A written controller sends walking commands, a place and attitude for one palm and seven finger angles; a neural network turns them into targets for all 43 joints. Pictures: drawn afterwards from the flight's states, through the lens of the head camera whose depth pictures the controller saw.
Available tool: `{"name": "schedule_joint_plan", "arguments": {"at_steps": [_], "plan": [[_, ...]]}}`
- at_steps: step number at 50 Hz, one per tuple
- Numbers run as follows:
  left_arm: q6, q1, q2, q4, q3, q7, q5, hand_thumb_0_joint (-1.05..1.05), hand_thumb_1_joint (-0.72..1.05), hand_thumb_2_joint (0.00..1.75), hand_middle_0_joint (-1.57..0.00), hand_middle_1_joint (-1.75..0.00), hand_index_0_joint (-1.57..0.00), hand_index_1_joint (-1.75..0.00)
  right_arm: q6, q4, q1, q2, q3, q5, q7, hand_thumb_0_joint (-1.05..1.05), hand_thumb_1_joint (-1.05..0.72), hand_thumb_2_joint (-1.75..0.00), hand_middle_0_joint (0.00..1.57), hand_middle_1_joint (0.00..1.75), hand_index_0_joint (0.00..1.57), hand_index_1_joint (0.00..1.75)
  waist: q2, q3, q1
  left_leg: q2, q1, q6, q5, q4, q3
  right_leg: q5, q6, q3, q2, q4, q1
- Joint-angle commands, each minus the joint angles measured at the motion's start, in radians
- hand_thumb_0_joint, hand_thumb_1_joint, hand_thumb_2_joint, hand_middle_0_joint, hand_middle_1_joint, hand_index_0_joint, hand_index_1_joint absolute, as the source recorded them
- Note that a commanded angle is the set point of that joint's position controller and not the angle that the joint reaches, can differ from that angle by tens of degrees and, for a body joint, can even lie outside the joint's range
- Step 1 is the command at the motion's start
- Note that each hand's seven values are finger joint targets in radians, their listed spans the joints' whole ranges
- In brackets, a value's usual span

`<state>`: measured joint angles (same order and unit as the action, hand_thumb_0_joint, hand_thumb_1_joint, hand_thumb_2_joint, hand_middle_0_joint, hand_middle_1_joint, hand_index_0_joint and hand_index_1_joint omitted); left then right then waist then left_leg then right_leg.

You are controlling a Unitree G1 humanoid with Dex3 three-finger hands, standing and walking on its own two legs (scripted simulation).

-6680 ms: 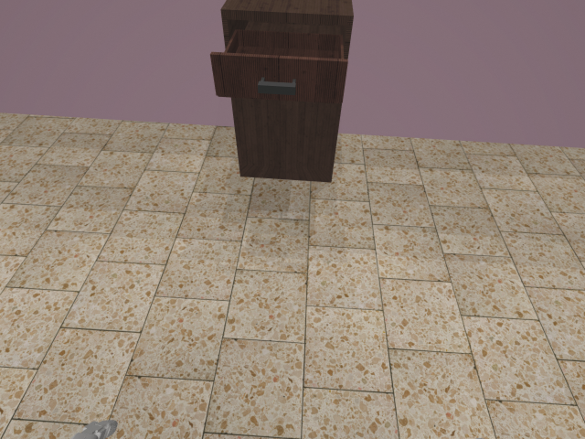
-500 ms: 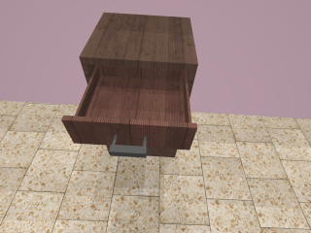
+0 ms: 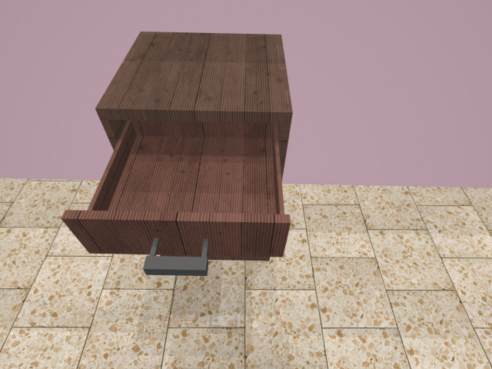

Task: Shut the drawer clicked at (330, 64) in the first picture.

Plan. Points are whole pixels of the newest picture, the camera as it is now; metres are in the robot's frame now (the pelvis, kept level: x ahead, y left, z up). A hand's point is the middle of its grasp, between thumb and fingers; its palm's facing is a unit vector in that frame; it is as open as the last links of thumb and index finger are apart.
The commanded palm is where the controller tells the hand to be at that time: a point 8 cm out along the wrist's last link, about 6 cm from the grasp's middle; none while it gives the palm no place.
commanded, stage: shuffle to correct the standing spot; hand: left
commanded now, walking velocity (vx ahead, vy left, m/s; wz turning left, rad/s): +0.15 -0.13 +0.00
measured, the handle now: (178, 254) +0.34 +0.15 -0.07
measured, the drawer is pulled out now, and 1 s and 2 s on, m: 0.30 0.30 0.30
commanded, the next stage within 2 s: come to a stop and stand still in 0.28 s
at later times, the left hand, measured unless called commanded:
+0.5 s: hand out of the picture +0.12 +0.13 -0.18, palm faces +0.03 -0.97 -0.26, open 7.3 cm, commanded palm none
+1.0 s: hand out of the picture +0.10 +0.14 -0.16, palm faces +0.04 -0.95 -0.31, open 7.3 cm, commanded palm none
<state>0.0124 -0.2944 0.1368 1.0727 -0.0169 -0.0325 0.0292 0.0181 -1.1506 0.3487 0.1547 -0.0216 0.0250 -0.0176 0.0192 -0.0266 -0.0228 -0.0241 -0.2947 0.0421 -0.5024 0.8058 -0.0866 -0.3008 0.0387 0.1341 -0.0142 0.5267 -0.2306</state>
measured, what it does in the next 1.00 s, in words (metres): steps on the spot: left foot, then right foot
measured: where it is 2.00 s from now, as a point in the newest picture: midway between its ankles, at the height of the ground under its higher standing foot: outside the picture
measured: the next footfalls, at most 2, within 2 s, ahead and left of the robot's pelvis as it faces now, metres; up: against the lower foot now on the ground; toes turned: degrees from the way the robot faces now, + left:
left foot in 0.14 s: +0.08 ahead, +0.10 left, +0.00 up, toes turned +8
right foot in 0.46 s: +0.10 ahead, -0.18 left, +0.00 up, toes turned +1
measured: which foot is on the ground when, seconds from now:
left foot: up 0.00-0.12, down 0.14-0.46, up 0.48-0.66, down 0.68-1.00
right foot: down 0.00-0.16, up 0.18-0.44, down 0.46-1.00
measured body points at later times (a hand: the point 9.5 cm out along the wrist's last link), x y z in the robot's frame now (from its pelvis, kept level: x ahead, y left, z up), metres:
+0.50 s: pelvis +0.09 -0.06 -0.01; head +0.13 -0.08 +0.44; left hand +0.12 +0.18 -0.16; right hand +0.08 -0.28 -0.18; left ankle +0.04 +0.09 -0.73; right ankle +0.12 -0.18 -0.74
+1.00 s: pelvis +0.06 -0.07 -0.01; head +0.08 -0.09 +0.44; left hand +0.10 +0.18 -0.14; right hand +0.15 -0.29 -0.17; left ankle +0.07 +0.02 -0.73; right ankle +0.06 -0.18 -0.73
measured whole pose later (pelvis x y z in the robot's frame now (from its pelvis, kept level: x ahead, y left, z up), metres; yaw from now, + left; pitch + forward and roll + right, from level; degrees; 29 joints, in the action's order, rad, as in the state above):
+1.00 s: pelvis +0.06 -0.07 -0.01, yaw +3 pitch -1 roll +1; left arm -0.02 -0.26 0.19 0.97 0.00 -0.05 0.03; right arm 0.03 -0.96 0.18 0.19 -0.04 0.02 0.01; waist 0.04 -0.05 -0.01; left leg 0.02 -0.27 0.03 -0.29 0.58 -0.12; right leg -0.37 0.01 0.06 -0.05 0.64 -0.26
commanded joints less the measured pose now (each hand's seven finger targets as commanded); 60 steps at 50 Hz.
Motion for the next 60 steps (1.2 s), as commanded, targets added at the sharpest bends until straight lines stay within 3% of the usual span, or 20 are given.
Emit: {"name": "schedule_joint_plan", "arguments": {"at_steps": [1, 5, 6, 7, 8, 13, 19, 21, 22, 23, 24, 25, 29, 34, 38, 41, 42, 45, 53, 60], "plan": [[0.020, -0.097, 0.133, -0.006, -0.026, -0.016, 0.003, 0.00, 0.90, 0.90, -0.20, -0.30, -0.20, -0.30, -0.032, 0.087, -0.031, 0.027, -0.013, -0.007, 0.004, 0.00, -0.90, -0.90, 0.20, 0.30, 0.20, 0.30, -0.047, -0.053, 0.019, -0.050, -0.215, -0.007, -0.041, 0.135, 0.030, 0.154, 0.215, -0.288, -0.297, -0.264, 0.093], [0.010, -0.023, 0.110, -0.014, -0.016, 0.001, -0.012, 0.00, 0.90, 0.90, -0.20, -0.30, -0.20, -0.30, -0.047, 0.023, 0.141, -0.005, 0.002, 0.003, -0.004, 0.00, -0.90, -0.90, 0.20, 0.30, 0.20, 0.30, -0.063, -0.044, -0.048, 0.000, 0.130, -0.025, 0.281, -0.326, -0.065, 0.221, 0.099, -0.080, -0.138, -0.034, -0.056], [0.007, -0.029, 0.081, -0.024, -0.012, 0.010, -0.017, 0.00, 0.90, 0.90, -0.20, -0.30, -0.20, -0.30, -0.054, 0.005, 0.204, 0.045, -0.012, 0.006, -0.010, 0.00, -0.90, -0.90, 0.20, 0.30, 0.20, 0.30, 0.044, -0.023, -0.058, -0.062, 0.211, -0.005, 0.348, -0.390, 0.041, 0.148, 0.057, -0.050, -0.076, 0.122, -0.119], [0.003, -0.049, 0.040, -0.048, -0.007, 0.016, -0.016, 0.00, 0.90, 0.90, -0.20, -0.30, -0.20, -0.30, -0.059, 0.010, 0.248, 0.150, -0.034, 0.015, -0.020, 0.00, -0.90, -0.90, 0.20, 0.30, 0.20, 0.30, 0.247, -0.022, -0.060, -0.297, 0.282, 0.095, 0.434, -0.497, 0.379, -0.092, -0.008, 0.006, -0.001, 0.324, -0.308], [-0.003, -0.011, 0.058, -0.080, -0.007, 0.018, -0.006, 0.00, 0.90, 0.90, -0.20, -0.30, -0.20, -0.30, -0.049, 0.025, 0.251, 0.196, -0.045, 0.016, -0.026, 0.00, -0.90, -0.90, 0.20, 0.30, 0.20, 0.30, 0.224, -0.042, -0.070, -0.436, 0.265, 0.214, 0.509, -0.571, 0.540, -0.300, -0.015, -0.038, 0.001, 0.535, -0.393], [-0.014, 0.004, 0.056, -0.078, -0.016, 0.026, -0.004, 0.00, 0.90, 0.90, -0.20, -0.30, -0.20, -0.30, -0.069, 0.087, 0.052, 0.133, -0.032, 0.008, -0.030, 0.00, -0.90, -0.90, 0.20, 0.30, 0.20, 0.30, 0.076, -0.053, 0.020, -0.340, 0.137, 0.172, 0.707, -0.500, 0.263, -0.122, -0.033, -0.140, -0.083, 0.737, -0.392], [-0.012, -0.043, 0.038, -0.076, -0.018, 0.032, -0.009, 0.00, 0.90, 0.90, -0.20, -0.30, -0.20, -0.30, -0.045, 0.103, -0.022, 0.155, -0.045, 0.010, -0.022, 0.00, -0.90, -0.90, 0.20, 0.30, 0.20, 0.30, 0.101, -0.001, 0.036, -0.244, 0.043, 0.069, 0.591, -0.368, 0.090, 0.013, -0.049, -0.010, -0.038, 0.151, -0.068], [0.007, -0.148, 0.090, -0.034, -0.023, 0.019, -0.010, 0.00, 0.90, 0.90, -0.20, -0.30, -0.20, -0.30, -0.036, 0.099, -0.020, 0.127, -0.040, -0.001, -0.015, 0.00, -0.90, -0.90, 0.20, 0.30, 0.20, 0.30, -0.052, 0.047, 0.073, -0.147, -0.015, -0.001, 0.528, -0.169, 0.045, 0.256, -0.043, -0.051, -0.040, -0.082, 0.133], [0.021, -0.162, 0.157, -0.022, -0.029, 0.005, -0.007, 0.00, 0.90, 0.90, -0.20, -0.30, -0.20, -0.30, -0.031, 0.108, 0.009, 0.051, -0.022, -0.012, -0.011, 0.00, -0.90, -0.90, 0.20, 0.30, 0.20, 0.30, -0.278, 0.092, 0.051, -0.047, -0.098, -0.051, 0.218, -0.040, -0.007, 0.551, 0.031, -0.302, -0.238, -0.137, 0.182], [0.023, -0.120, 0.194, -0.034, -0.026, 0.003, -0.011, 0.00, 0.90, 0.90, -0.20, -0.30, -0.20, -0.30, -0.008, 0.114, 0.035, 0.021, -0.017, -0.022, -0.019, 0.00, -0.90, -0.90, 0.20, 0.30, 0.20, 0.30, -0.319, 0.114, 0.020, -0.027, -0.038, -0.069, -0.127, 0.060, 0.032, 0.625, 0.118, -0.363, -0.364, -0.220, 0.074], [0.017, -0.050, 0.198, -0.056, -0.023, 0.003, -0.002, 0.00, 0.90, 0.90, -0.20, -0.30, -0.20, -0.30, 0.001, 0.093, 0.061, 0.013, -0.016, -0.021, -0.015, 0.00, -0.90, -0.90, 0.20, 0.30, 0.20, 0.30, -0.196, 0.080, -0.001, -0.040, 0.018, -0.063, -0.149, 0.081, 0.053, 0.394, 0.140, -0.324, -0.357, -0.252, -0.039], [0.015, -0.010, 0.183, -0.066, -0.021, 0.001, 0.001, 0.00, 0.90, 0.90, -0.20, -0.30, -0.20, -0.30, -0.002, 0.081, 0.019, -0.018, -0.007, -0.015, -0.008, 0.00, -0.90, -0.90, 0.20, 0.30, 0.20, 0.30, -0.089, -0.011, -0.003, -0.037, -0.022, -0.064, -0.080, 0.062, 0.026, 0.553, 0.119, -0.267, -0.300, -0.202, -0.047], [0.017, 0.015, 0.198, -0.067, -0.033, -0.019, 0.000, 0.00, 0.90, 0.90, -0.20, -0.30, -0.20, -0.30, 0.000, 0.079, 0.009, 0.046, -0.018, -0.036, -0.015, 0.00, -0.90, -0.90, 0.20, 0.30, 0.20, 0.30, -0.192, 0.075, 0.011, -0.032, -0.051, -0.086, -0.045, -0.031, 0.028, 1.092, 0.169, -0.239, -0.321, -0.046, 0.138], [-0.019, 0.060, 0.182, -0.099, -0.042, -0.023, -0.019, 0.00, 0.90, 0.90, -0.20, -0.30, -0.20, -0.30, 0.003, 0.081, 0.025, 0.079, -0.025, -0.021, -0.016, 0.00, -0.90, -0.90, 0.20, 0.30, 0.20, 0.30, -0.001, 0.076, 0.004, -0.053, 0.206, -0.057, 0.537, -0.383, 0.001, 0.671, 0.063, -0.171, -0.224, 0.052, 0.000], [-0.055, 0.054, 0.113, -0.095, -0.028, -0.028, -0.011, 0.00, 0.90, 0.90, -0.20, -0.30, -0.20, -0.30, 0.002, 0.148, -0.130, 0.120, -0.021, -0.009, -0.010, 0.00, -0.90, -0.90, 0.20, 0.30, 0.20, 0.30, 0.187, -0.021, 0.055, -0.225, 0.016, 0.113, 0.791, -0.500, 0.150, -0.152, -0.043, -0.075, -0.061, 0.284, -0.009], [-0.031, -0.002, 0.225, -0.131, 0.001, -0.025, -0.010, 0.00, 0.90, 0.90, -0.20, -0.30, -0.20, -0.30, -0.010, 0.228, -0.184, 0.197, -0.034, 0.006, -0.002, 0.00, -0.90, -0.90, 0.20, 0.30, 0.20, 0.30, 0.119, -0.037, 0.065, -0.120, 0.074, 0.089, 0.496, -0.492, 0.136, -0.168, -0.019, -0.075, -0.011, 0.231, -0.050], [-0.026, -0.044, 0.175, -0.135, -0.012, -0.023, -0.009, 0.00, 0.90, 0.90, -0.20, -0.30, -0.20, -0.30, -0.027, 0.267, -0.239, 0.164, -0.046, -0.001, 0.006, 0.00, -0.90, -0.90, 0.20, 0.30, 0.20, 0.30, 0.088, 0.061, 0.093, -0.162, 0.039, 0.052, 0.415, -0.381, 0.153, -0.038, -0.009, -0.126, -0.057, 0.093, -0.054], [0.009, 0.036, 0.239, -0.160, -0.014, -0.026, -0.004, 0.00, 0.90, 0.90, -0.20, -0.30, -0.20, -0.30, 0.000, 0.272, -0.165, 0.097, -0.035, -0.013, 0.017, 0.00, -0.90, -0.90, 0.20, 0.30, 0.20, 0.30, -0.208, 0.033, 0.012, 0.001, -0.001, -0.049, 0.146, -0.217, 0.068, 0.156, 0.084, -0.421, -0.280, -0.161, -0.028], [-0.006, 0.056, 0.196, -0.189, -0.003, -0.024, -0.007, 0.00, 0.90, 0.90, -0.20, -0.30, -0.20, -0.30, -0.006, 0.243, -0.129, 0.151, -0.024, -0.004, 0.023, 0.00, -0.90, -0.90, 0.20, 0.30, 0.20, 0.30, -0.026, -0.043, 0.003, -0.068, 0.070, 0.003, 0.214, -0.374, 0.144, -0.045, 0.004, -0.204, -0.105, -0.098, -0.136], [0.002, -0.001, 0.180, -0.157, 0.004, -0.020, -0.009, 0.00, 0.90, 0.90, -0.20, -0.30, -0.20, -0.30, -0.016, 0.210, -0.112, 0.152, -0.008, -0.007, 0.020, 0.00, -0.90, -0.90, 0.20, 0.30, 0.20, 0.30, -0.018, -0.006, 0.014, -0.076, 0.072, 0.010, 0.226, -0.416, 0.151, 0.011, -0.001, -0.191, -0.102, -0.125, -0.061]]}}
